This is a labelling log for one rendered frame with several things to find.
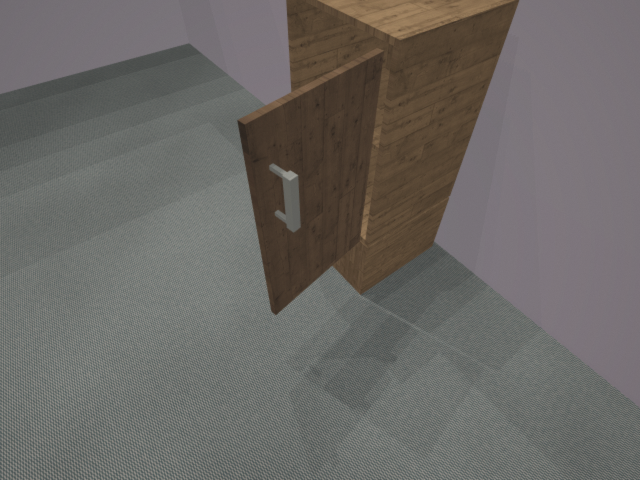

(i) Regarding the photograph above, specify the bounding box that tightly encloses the handle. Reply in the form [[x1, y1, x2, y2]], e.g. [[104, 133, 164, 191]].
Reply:
[[269, 163, 301, 233]]

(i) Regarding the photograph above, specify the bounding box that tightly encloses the cupboard door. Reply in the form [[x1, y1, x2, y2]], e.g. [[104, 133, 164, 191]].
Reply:
[[237, 48, 384, 315]]

